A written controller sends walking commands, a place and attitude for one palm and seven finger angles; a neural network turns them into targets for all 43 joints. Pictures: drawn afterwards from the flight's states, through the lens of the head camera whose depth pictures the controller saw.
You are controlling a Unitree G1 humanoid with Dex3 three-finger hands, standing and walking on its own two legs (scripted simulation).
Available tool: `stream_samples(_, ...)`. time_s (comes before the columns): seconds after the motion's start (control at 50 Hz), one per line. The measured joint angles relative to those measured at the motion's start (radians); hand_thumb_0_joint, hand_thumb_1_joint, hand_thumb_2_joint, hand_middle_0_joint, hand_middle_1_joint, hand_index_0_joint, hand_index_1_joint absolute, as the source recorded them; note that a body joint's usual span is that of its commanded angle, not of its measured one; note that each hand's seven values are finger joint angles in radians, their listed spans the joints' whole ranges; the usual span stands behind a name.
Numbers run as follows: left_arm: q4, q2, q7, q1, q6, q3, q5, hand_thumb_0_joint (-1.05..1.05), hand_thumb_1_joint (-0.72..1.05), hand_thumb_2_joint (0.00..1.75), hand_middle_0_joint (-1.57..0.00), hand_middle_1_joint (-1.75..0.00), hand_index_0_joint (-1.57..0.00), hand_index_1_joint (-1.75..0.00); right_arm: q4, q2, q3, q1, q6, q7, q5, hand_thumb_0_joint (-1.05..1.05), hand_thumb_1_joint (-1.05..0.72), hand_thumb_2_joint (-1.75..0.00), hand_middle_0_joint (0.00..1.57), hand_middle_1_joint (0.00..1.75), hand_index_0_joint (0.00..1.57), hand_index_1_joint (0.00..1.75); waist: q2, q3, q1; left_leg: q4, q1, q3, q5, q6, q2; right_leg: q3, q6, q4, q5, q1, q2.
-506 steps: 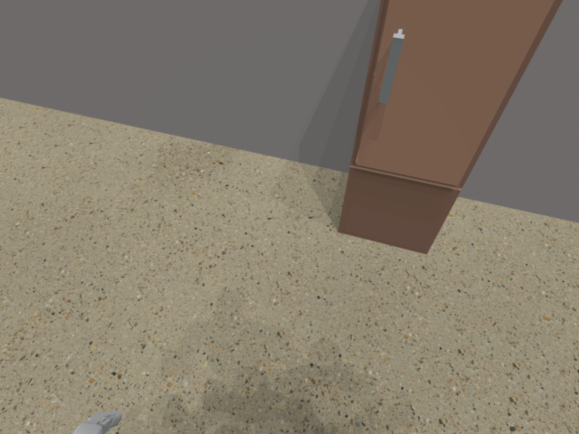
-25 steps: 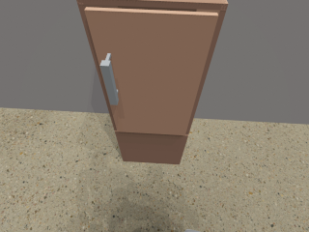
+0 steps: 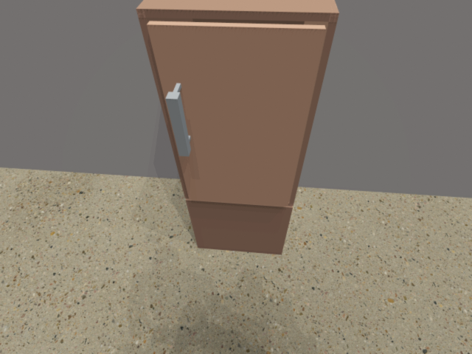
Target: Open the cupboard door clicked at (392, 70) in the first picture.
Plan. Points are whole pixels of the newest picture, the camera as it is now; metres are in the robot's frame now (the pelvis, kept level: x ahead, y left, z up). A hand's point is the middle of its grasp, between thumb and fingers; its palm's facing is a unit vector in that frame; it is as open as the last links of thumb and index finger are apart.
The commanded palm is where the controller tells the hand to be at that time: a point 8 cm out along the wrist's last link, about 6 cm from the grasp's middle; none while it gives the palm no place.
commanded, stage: come to a stop and stand still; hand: left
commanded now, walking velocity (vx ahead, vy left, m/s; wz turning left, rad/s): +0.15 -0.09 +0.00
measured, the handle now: (181, 121) +0.61 +0.20 +0.03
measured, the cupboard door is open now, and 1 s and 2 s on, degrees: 0 0 0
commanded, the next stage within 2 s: look again from close up in 0.30 s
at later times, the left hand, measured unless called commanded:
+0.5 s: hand out of the picture +0.05 +0.18 -0.18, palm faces -0.06 -0.97 -0.24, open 7.2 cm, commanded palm none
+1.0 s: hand out of the picture +0.04 +0.16 -0.17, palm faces +0.02 -0.97 -0.24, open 7.3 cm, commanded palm none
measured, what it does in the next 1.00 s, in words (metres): steps on the spot: left foot, then right foot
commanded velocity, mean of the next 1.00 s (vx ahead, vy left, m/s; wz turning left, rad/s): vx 0.02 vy -0.04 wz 0.00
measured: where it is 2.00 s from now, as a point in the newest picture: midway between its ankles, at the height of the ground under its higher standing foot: outside the picture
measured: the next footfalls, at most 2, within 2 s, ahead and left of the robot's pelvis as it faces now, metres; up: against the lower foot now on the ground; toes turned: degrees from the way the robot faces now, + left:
left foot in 0.04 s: +0.00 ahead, +0.13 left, +0.00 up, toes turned +2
right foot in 0.42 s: +0.04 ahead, -0.10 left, +0.00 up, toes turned -4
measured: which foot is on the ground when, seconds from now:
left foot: up 0.00-0.02, down 0.04-1.00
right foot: down 0.00-0.04, up 0.06-0.40, down 0.42-1.00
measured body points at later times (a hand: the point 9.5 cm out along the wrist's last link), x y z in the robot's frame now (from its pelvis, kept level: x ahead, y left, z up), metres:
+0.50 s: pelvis +0.02 +0.00 -0.01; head +0.06 -0.03 +0.44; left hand +0.06 +0.23 -0.16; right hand -0.05 -0.21 -0.18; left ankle -0.04 +0.13 -0.74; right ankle +0.00 -0.10 -0.74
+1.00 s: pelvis +0.03 -0.02 -0.01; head +0.04 -0.04 +0.44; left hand +0.04 +0.21 -0.15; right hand +0.03 -0.24 -0.18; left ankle -0.04 +0.13 -0.74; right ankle +0.00 -0.10 -0.74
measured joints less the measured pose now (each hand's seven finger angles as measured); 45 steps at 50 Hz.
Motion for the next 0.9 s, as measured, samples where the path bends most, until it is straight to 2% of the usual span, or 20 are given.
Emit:
stream_samples(0.04,0.019,0.006,-0.001,0.021,0.011,0.001,-0.007,0.0,0.9,0.9,-0.21,-0.3,-0.21,-0.3,-0.005,0.002,0.008,0.028,-0.021,-0.003,-0.001,0.01,-0.91,-0.89,0.19,0.3,0.2,0.3,0.012,-0.024,-0.009,-0.151,0.066,-0.002,0.028,0.014,0.007,-0.008,0.014,0.025,-0.017,-0.021,0.017)
stream_samples(0.12,0.059,0.03,-0.01,0.05,0.033,0.011,-0.012,0.0,0.91,0.9,-0.2,-0.3,-0.2,-0.3,0.021,0.051,0.027,0.088,-0.029,-0.018,-0.014,0.01,-0.91,-0.89,0.19,0.3,0.2,0.3,-0.023,-0.05,-0.034,-0.195,0.079,-0.009,0.106,0.035,-0.003,0.03,0.024,0.226,-0.203,-0.077,0.037)
stream_samples(0.18,0.072,0.034,-0.022,0.069,0.024,0.015,-0.006,0.0,0.91,0.9,-0.2,-0.3,-0.2,-0.3,0.05,0.078,0.043,0.135,-0.035,-0.027,-0.013,0.01,-0.9,-0.89,0.19,0.3,0.2,0.3,-0.027,-0.063,-0.037,-0.267,0.104,-0.016,0.147,0.037,-0.003,0.053,0.027,0.399,-0.204,-0.105,0.057)
stream_samples(0.24,0.083,0.033,-0.028,0.084,0.011,0.013,-0.007,0.0,0.91,0.9,-0.2,-0.3,-0.2,-0.3,0.069,0.1,0.05,0.158,-0.045,-0.033,-0.01,0.01,-0.9,-0.89,0.2,0.3,0.2,0.3,-0.039,-0.056,-0.037,-0.313,0.12,-0.003,0.168,0.038,-0.012,0.058,0.038,0.459,-0.194,-0.103,0.052)
stream_samples(0.3,0.096,0.023,-0.029,0.081,0.014,0.005,-0.01,0.0,0.91,0.9,-0.2,-0.3,-0.2,-0.3,0.078,0.112,0.049,0.166,-0.056,-0.04,-0.012,0.01,-0.9,-0.89,0.2,0.3,0.21,0.3,-0.041,-0.037,-0.053,-0.321,0.122,0.01,0.167,0.037,-0.018,0.049,0.044,0.402,-0.229,-0.072,0.042)
stream_samples(0.36,0.104,0.008,-0.026,0.055,0.014,-0.005,-0.018,0.0,0.91,0.9,-0.2,-0.3,-0.2,-0.3,0.089,0.114,0.047,0.168,-0.06,-0.046,-0.015,0.01,-0.9,-0.89,0.2,0.3,0.21,0.3,-0.029,-0.011,-0.075,-0.294,0.113,0.012,0.148,0.028,-0.013,0.038,0.039,0.263,-0.272,-0.015,0.042)
stream_samples(0.4,0.103,0.0,-0.019,0.035,0.004,-0.008,-0.02,0.0,0.92,0.9,-0.2,-0.3,-0.2,-0.3,0.101,0.111,0.043,0.169,-0.058,-0.048,-0.011,0.01,-0.9,-0.89,0.2,0.3,0.21,0.3,-0.02,0.001,-0.081,-0.252,0.101,0.014,0.121,0.016,-0.009,0.028,0.034,0.126,-0.201,0.042,0.045)
stream_samples(0.42,0.105,-0.001,-0.007,0.027,-0.01,-0.012,-0.019,0.01,0.92,0.9,-0.2,-0.3,-0.2,-0.3,0.106,0.106,0.043,0.17,-0.058,-0.043,-0.003,0.01,-0.9,-0.89,0.2,0.3,0.21,0.3,-0.013,0.001,-0.075,-0.205,0.077,0.019,0.095,0.008,-0.004,0.029,0.015,0.07,-0.137,0.06,0.05)
stream_samples(0.46,0.1,-0.022,0.009,0.012,-0.034,-0.023,-0.018,0.01,0.93,0.9,-0.2,-0.3,-0.2,-0.3,0.099,0.079,0.04,0.151,-0.043,-0.035,-0.001,0.01,-0.9,-0.89,0.2,0.3,0.21,0.3,0.044,0.015,-0.075,-0.098,0.025,0.007,0.034,0.012,0.034,0.019,-0.018,0.08,-0.147,0.05,0.089)
stream_samples(0.5,0.093,-0.037,0.016,0.007,-0.048,-0.032,-0.015,0.01,0.93,0.9,-0.2,-0.3,-0.2,-0.3,0.081,0.058,0.038,0.142,-0.042,-0.031,-0.003,0.01,-0.9,-0.89,0.2,0.3,0.21,0.3,0.088,0.018,-0.089,-0.046,-0.009,-0.008,0.015,0.023,0.047,0.0,-0.03,0.089,-0.176,0.049,0.11)
stream_samples(0.54,0.092,-0.04,0.021,0.006,-0.056,-0.033,-0.018,0.01,0.94,0.9,-0.2,-0.3,-0.2,-0.3,0.071,0.054,0.04,0.141,-0.048,-0.028,-0.004,0.01,-0.9,-0.89,0.2,0.3,0.2,0.3,0.096,0.008,-0.096,-0.036,-0.006,-0.011,0.004,0.023,0.05,-0.011,-0.034,0.103,-0.199,0.055,0.113)
stream_samples(0.6,0.097,-0.036,0.028,0.002,-0.058,-0.033,-0.025,0.0,0.94,0.9,-0.2,-0.3,-0.2,-0.3,0.066,0.061,0.05,0.143,-0.065,-0.031,-0.005,0.01,-0.91,-0.89,0.19,0.3,0.2,0.3,0.077,-0.021,-0.089,-0.077,0.035,-0.014,0.004,-0.011,0.037,-0.015,-0.035,0.125,-0.229,0.071,0.099)
stream_samples(0.68,0.088,-0.044,0.025,-0.001,-0.066,-0.033,-0.028,0.0,0.94,0.9,-0.2,-0.3,-0.21,-0.3,0.058,0.059,0.055,0.119,-0.063,-0.042,-0.004,0.01,-0.91,-0.89,0.19,0.3,0.2,0.3,0.085,-0.04,-0.068,-0.08,0.064,-0.009,0.005,-0.008,0.034,-0.013,-0.037,0.135,-0.247,0.094,0.094)
stream_samples(0.9,0.083,-0.031,0.02,0.035,-0.048,-0.03,-0.023,-0.01,0.93,0.9,-0.2,-0.3,-0.21,-0.3,0.058,0.039,0.052,0.076,-0.057,-0.046,-0.004,0.02,-0.92,-0.89,0.19,0.3,0.2,0.3,0.061,-0.036,-0.052,-0.148,0.11,-0.005,0.036,-0.017,0.032,-0.013,-0.043,0.102,-0.227,0.124,0.094)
